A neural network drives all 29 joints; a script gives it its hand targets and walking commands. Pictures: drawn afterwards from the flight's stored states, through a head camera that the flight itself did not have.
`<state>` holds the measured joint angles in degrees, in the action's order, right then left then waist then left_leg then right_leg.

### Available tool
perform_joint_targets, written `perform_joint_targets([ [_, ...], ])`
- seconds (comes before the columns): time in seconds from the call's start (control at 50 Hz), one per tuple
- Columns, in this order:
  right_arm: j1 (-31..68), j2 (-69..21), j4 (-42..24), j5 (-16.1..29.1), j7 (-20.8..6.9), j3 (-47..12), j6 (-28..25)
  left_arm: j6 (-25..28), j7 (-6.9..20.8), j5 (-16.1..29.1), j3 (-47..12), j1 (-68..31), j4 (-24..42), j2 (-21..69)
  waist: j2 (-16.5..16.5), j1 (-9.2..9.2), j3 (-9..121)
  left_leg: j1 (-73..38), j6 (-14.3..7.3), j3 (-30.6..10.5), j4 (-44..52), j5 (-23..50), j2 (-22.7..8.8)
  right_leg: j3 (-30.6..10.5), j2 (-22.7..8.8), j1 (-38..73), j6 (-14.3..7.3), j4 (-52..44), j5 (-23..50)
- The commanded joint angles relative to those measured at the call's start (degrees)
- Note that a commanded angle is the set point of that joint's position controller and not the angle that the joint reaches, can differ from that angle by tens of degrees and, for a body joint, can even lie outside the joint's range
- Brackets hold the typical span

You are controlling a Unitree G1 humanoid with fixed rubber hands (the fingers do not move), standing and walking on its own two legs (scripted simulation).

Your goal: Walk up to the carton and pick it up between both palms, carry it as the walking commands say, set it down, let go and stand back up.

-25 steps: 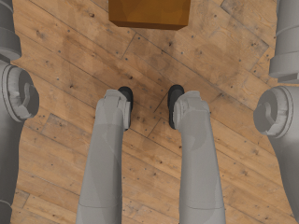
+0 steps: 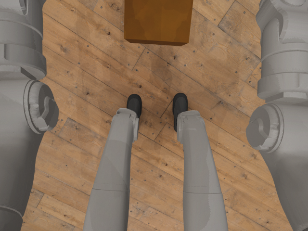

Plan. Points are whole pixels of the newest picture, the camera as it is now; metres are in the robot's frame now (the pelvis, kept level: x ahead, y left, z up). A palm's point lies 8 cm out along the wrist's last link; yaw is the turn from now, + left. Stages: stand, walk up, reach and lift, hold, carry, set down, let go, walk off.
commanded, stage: let go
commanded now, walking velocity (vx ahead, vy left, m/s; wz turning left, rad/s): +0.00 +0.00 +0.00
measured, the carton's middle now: (157, 10) +0.59 +0.00 -0.58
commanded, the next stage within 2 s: stand in 1.28 s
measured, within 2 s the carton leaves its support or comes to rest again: neither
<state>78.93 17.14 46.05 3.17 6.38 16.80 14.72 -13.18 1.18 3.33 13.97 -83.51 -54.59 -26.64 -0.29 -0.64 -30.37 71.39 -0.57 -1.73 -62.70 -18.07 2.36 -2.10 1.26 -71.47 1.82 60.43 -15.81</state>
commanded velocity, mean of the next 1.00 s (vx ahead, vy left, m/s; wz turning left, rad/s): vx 0.00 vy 0.00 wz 0.00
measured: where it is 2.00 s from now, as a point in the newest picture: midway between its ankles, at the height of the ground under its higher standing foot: (156, 120)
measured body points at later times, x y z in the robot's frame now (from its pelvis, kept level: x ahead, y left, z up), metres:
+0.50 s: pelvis +0.05 -0.01 +0.06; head +0.24 -0.01 +0.47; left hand +0.41 +0.21 -0.04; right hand +0.39 -0.22 -0.04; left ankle +0.09 +0.11 -0.64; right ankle +0.11 -0.13 -0.64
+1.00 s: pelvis +0.11 -0.02 +0.10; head +0.15 -0.01 +0.55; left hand +0.28 +0.22 +0.02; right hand +0.28 -0.26 +0.03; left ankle +0.09 +0.11 -0.64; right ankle +0.11 -0.13 -0.64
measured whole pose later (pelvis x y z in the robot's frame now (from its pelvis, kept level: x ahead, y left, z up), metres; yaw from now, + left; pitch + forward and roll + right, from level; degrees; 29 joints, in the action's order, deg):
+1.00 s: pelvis +0.11 -0.02 +0.10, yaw +0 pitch -2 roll +0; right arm -11.8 12.9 24.6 1.0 -3.8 2.4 4.4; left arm -4.0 3.8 -0.7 3.8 11.4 -25.3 -12.3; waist 0.5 -0.5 -8.5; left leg 8.6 0.3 -2.5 -26.6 -15.5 0.7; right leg -2.2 1.5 -9.9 -0.4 26.6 -14.2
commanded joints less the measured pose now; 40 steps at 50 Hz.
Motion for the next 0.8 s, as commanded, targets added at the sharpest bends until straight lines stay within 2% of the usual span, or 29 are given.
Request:
perform_joint_targets([
  [0.0,6.31,9.68,-13.00,-2.84,0.52,2.37,-0.13,0.35,-1.50,-1.56,0.94,-7.85,13.06,-10.82,-3.02,-1.03,118.78,-40.08,2.30,1.09,4.27,25.98,1.63,3.41,3.88,36.50,0.45,-0.45,21.17],
  [0.02,3.47,11.10,-17.66,-3.02,0.51,1.61,0.30,0.01,-2.03,-1.30,0.73,-5.27,18.19,-11.43,-2.64,-1.04,123.51,-43.78,2.52,0.91,4.45,29.75,1.67,3.50,4.11,39.59,0.26,-0.73,24.20],
  [0.1,-9.52,13.55,-27.46,-1.16,-1.44,-2.50,1.86,-2.34,-4.31,-0.03,-2.50,7.96,32.00,-8.74,-3.00,-0.69,127.65,-54.35,1.75,-0.60,6.24,37.06,1.88,2.47,4.32,45.39,-1.04,-3.83,27.80],
  [0.12,-11.60,12.39,-29.58,-0.09,-1.77,-4.27,1.82,-2.37,-4.53,0.80,-2.25,10.30,33.82,-8.30,-0.69,0.06,125.45,-53.69,1.01,-0.79,6.93,36.70,2.11,2.14,4.29,46.62,-0.83,-4.68,28.33],
  [0.14,-15.16,11.85,-31.06,0.37,-2.09,-4.90,1.58,-2.32,-4.56,1.24,-3.01,13.86,34.98,-7.09,-0.35,-0.38,123.22,-52.43,0.84,-0.49,7.62,35.94,2.13,1.53,3.93,48.98,-0.65,-5.58,29.87],
  [0.18,-18.22,9.87,-31.78,1.54,-2.65,-6.33,0.86,-1.57,-4.20,2.39,-3.22,17.15,35.59,-5.51,1.54,0.16,114.14,-47.73,-0.06,-0.73,9.71,32.34,2.04,0.71,3.28,50.17,-0.19,-6.86,28.37],
  [0.2,-21.77,8.37,-32.05,1.85,-2.82,-6.60,0.28,-0.84,-3.70,2.47,-3.73,20.51,35.75,-4.21,1.52,-0.78,110.54,-47.22,-0.12,-0.54,10.94,29.87,1.69,0.51,2.94,52.02,-0.12,-8.01,27.72],
  [0.22,-24.96,7.20,-32.09,1.80,-3.15,-7.24,-0.45,-0.01,-3.36,2.12,-3.47,24.21,35.89,-3.53,1.24,0.13,107.72,-46.68,-0.31,-0.38,11.96,28.65,1.55,0.01,2.56,52.85,-0.02,-8.72,26.91],
  [0.24,-27.23,6.47,-30.10,1.60,-3.42,-7.66,-1.17,0.79,-2.99,2.23,-4.06,25.84,34.66,-1.78,0.30,-0.26,102.57,-44.73,-0.12,-0.14,12.89,26.33,1.41,-0.61,2.22,52.43,-0.06,-9.51,25.63],
  [0.26,-31.09,4.82,-28.74,1.54,-3.68,-8.17,-1.94,1.71,-2.44,1.21,-3.84,30.00,33.47,-0.97,-0.34,0.50,99.43,-45.63,-0.04,0.10,13.68,25.37,1.23,-0.54,2.15,52.98,0.23,-10.40,24.71],
  [0.3,-37.42,2.59,-27.56,0.50,-4.58,-9.46,-4.02,3.59,-2.22,0.34,-4.20,36.10,32.24,1.08,-2.22,0.35,93.95,-47.05,0.81,-0.18,15.62,24.63,1.06,-0.10,2.10,51.64,-0.09,-11.49,23.39],
  [0.32,-40.80,2.28,-26.46,-0.47,-4.97,-9.10,-5.10,4.67,-2.37,-0.73,-4.28,39.77,31.11,2.05,-3.23,1.06,88.59,-47.37,1.26,-0.28,16.86,23.87,1.06,0.04,2.07,49.41,-0.49,-12.80,21.69],
  [0.34,-40.17,2.82,-23.25,-1.03,-5.22,-8.97,-6.07,5.34,-2.57,-1.04,-3.94,39.49,27.71,2.95,-3.82,0.59,78.73,-43.65,2.08,-0.54,17.60,19.66,0.62,0.12,2.01,44.72,-1.14,-13.54,17.79],
  [0.38,-42.31,0.48,-19.14,-2.24,-5.48,-9.07,-7.75,7.30,-2.11,-2.02,-3.58,41.98,23.80,4.79,-2.61,0.33,64.00,-39.19,2.36,-0.69,20.68,12.07,-0.03,0.50,1.69,41.00,-1.46,-15.85,11.94],
  [0.4,-44.13,-0.72,-18.18,-2.54,-5.47,-9.50,-8.64,8.07,-1.78,-2.22,-3.38,44.15,22.21,5.33,-0.96,0.15,61.01,-38.51,2.12,-0.40,21.62,8.81,-0.33,0.85,1.23,41.53,-1.47,-17.47,9.78],
  [0.46,-51.67,-0.55,-18.06,-4.07,-5.61,-9.07,-10.45,9.87,-0.99,-3.76,-4.06,52.39,21.43,7.35,-0.53,0.55,60.17,-43.09,1.71,0.71,24.67,5.20,-0.71,1.70,0.64,46.39,-0.94,-21.23,7.44],
  [0.48,-52.36,-0.04,-18.05,-4.69,-5.52,-8.70,-10.84,10.33,-0.72,-3.34,-4.44,52.50,21.88,7.58,0.57,-0.29,56.77,-43.17,1.43,0.75,26.02,4.32,-0.82,1.81,0.54,46.17,-0.77,-22.42,6.84],
  [0.5,-55.51,-0.40,-18.42,-4.37,-5.64,-9.14,-11.17,10.61,-0.48,-3.90,-4.36,55.76,21.63,7.81,0.19,0.33,55.00,-44.16,1.09,1.28,26.90,3.68,-0.79,1.86,0.51,47.82,-0.80,-23.90,6.34],
  [0.58,-66.32,0.14,-22.10,-5.08,-6.31,-9.34,-12.92,12.14,0.37,-4.92,-5.19,66.23,25.47,8.98,1.64,-0.24,52.64,-50.51,0.74,1.84,30.35,6.36,-0.37,1.99,0.38,53.76,-0.62,-27.63,10.15],
  [0.6,-67.93,0.24,-23.04,-4.90,-6.44,-9.11,-13.31,12.55,0.46,-4.88,-5.17,67.37,26.77,8.88,1.69,-0.56,53.08,-51.18,0.87,1.96,30.75,8.27,-0.04,1.74,0.34,54.78,-0.56,-27.85,12.85],
  [0.62,-68.71,0.63,-25.34,-4.68,-6.72,-9.21,-13.67,12.86,0.42,-5.08,-5.06,69.17,28.34,8.17,0.82,0.53,53.20,-53.09,0.81,2.01,31.51,9.08,0.10,1.89,0.40,56.23,-0.48,-28.78,12.76],
  [0.68,-74.22,-0.23,-26.59,-3.40,-7.52,-10.31,-14.17,13.49,0.85,-4.47,-5.91,74.95,31.00,8.81,1.03,0.57,49.39,-55.51,0.85,1.47,33.33,9.80,0.22,1.47,0.39,58.90,-0.65,-30.18,13.67],
  [0.7,-76.29,-0.15,-28.62,-3.09,-7.88,-10.68,-14.34,13.66,1.00,-4.37,-6.38,77.27,34.02,8.35,0.82,0.85,50.39,-57.96,0.81,1.60,34.15,11.06,0.39,1.29,0.58,61.04,-0.71,-31.06,14.23],
  [0.72,-79.02,-0.17,-28.18,-3.14,-8.16,-10.82,-14.34,13.60,1.26,-4.48,-7.10,80.29,33.71,9.30,1.15,0.56,49.16,-59.86,0.92,1.38,34.95,12.71,0.29,1.18,0.62,61.53,-0.84,-31.57,15.79],
  [0.74,-76.76,0.88,-29.60,-2.51,-8.45,-10.95,-14.51,13.63,1.22,-4.40,-6.30,78.97,34.44,8.11,2.10,0.70,46.20,-58.64,0.80,1.63,35.28,12.37,0.37,1.07,0.95,61.11,-0.59,-31.96,15.47],
  [0.76,-80.60,0.42,-28.95,-2.57,-8.70,-11.10,-14.37,13.39,1.48,-4.55,-7.01,82.84,34.76,8.68,0.51,0.82,45.60,-60.59,0.97,1.37,36.11,13.26,0.14,1.10,0.86,62.80,-0.73,-33.03,15.72],
  [0.78,-81.75,0.24,-29.02,-2.27,-8.95,-11.26,-14.25,13.16,1.72,-4.38,-7.52,84.21,35.70,9.14,0.47,0.47,43.26,-60.61,1.22,1.29,36.65,13.85,0.42,0.89,0.93,63.82,-0.95,-33.48,16.17],
])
